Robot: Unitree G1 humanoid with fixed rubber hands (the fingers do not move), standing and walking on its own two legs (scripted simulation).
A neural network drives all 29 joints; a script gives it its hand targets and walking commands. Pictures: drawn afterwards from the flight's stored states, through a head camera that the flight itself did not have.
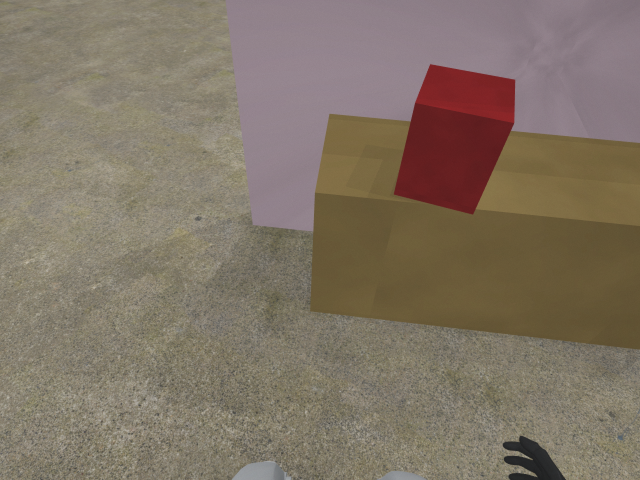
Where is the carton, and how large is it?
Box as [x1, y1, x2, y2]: [394, 64, 514, 213]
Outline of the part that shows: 430,64 414,105 394,194 473,213 513,124 514,80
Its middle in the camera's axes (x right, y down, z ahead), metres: +0.32 -0.25 +0.96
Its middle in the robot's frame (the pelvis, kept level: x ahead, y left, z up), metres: +0.88 -0.28 -0.05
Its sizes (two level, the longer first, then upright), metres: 0.210 0.200 0.250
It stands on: a pedestal, 0.55 m high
